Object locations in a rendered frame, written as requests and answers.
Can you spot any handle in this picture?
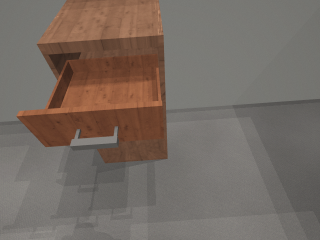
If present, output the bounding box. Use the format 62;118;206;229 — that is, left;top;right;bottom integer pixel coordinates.
70;126;119;151

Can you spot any drawer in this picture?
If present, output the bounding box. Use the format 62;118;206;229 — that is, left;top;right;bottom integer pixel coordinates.
16;54;164;147

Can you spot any cabinet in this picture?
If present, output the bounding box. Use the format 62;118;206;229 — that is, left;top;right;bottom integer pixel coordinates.
37;0;168;164

